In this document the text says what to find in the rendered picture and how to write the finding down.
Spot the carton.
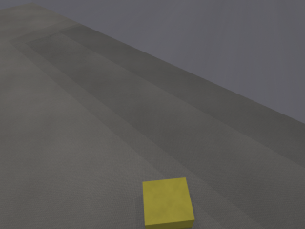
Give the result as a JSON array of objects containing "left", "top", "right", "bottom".
[{"left": 142, "top": 177, "right": 195, "bottom": 229}]

